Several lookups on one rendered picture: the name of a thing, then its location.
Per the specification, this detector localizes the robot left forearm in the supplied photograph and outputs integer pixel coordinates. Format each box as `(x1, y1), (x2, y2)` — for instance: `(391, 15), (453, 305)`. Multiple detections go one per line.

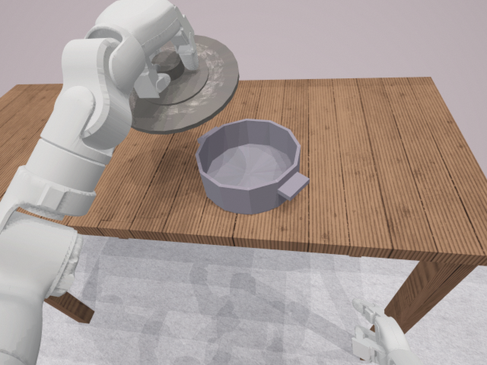
(0, 23), (145, 234)

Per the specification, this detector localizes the pot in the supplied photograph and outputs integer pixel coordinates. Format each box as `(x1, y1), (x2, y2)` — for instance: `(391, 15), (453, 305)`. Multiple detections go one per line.
(195, 119), (310, 214)

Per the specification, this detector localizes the robot right forearm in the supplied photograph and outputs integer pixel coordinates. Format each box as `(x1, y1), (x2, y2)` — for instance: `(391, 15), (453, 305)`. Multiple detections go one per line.
(386, 349), (424, 365)

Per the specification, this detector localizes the table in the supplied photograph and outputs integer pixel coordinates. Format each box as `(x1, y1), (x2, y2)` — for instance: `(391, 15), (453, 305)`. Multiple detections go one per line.
(0, 77), (487, 360)

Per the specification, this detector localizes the robot left hand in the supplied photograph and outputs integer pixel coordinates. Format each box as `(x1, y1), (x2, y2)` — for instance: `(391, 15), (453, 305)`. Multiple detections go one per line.
(95, 0), (199, 98)

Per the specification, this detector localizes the robot right hand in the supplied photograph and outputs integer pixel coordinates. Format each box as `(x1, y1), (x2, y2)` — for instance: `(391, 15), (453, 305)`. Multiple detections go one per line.
(352, 298), (411, 365)

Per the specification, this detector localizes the knob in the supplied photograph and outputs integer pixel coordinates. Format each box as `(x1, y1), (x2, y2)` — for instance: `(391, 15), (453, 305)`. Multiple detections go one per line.
(151, 50), (185, 81)

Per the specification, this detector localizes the robot left upper arm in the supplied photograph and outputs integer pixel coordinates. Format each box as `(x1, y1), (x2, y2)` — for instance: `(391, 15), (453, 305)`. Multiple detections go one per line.
(0, 211), (84, 365)

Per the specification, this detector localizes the lid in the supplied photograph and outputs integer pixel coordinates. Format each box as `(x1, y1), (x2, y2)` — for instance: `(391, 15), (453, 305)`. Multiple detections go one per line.
(129, 35), (240, 135)

